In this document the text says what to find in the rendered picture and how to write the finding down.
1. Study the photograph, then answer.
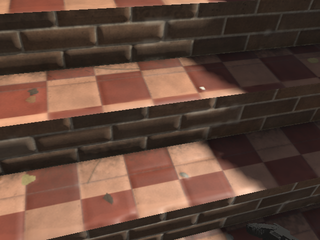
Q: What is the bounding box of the right robot hand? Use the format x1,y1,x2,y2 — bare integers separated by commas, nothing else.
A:
246,223,299,240

